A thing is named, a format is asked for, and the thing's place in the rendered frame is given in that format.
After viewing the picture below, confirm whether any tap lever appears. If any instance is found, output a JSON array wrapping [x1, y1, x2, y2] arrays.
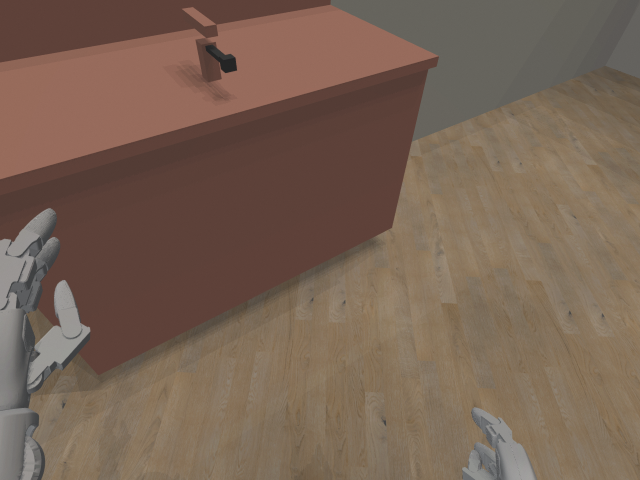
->
[[205, 45, 237, 73]]

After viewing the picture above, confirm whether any robot right hand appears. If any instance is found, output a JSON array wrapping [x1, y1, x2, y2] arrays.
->
[[462, 407, 537, 480]]

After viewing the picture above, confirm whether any robot left forearm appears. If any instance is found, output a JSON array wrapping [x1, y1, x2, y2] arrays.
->
[[0, 408, 45, 480]]

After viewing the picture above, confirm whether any counter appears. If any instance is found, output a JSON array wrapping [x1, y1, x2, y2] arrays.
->
[[0, 0, 439, 375]]

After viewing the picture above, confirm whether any robot left hand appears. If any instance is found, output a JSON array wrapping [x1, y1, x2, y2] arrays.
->
[[0, 208, 90, 411]]

